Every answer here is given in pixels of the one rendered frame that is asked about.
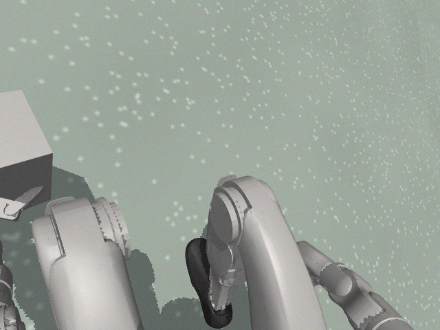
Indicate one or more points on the carton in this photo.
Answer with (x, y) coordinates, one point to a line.
(25, 155)

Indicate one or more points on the right robot hand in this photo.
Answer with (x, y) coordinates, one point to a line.
(315, 260)

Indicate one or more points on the right robot arm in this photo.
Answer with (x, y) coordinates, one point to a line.
(364, 309)

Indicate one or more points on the left robot hand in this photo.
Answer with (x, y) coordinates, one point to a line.
(10, 210)

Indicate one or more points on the left robot arm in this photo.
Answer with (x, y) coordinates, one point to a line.
(9, 314)

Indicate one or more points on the right robot foot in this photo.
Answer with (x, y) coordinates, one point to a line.
(199, 271)

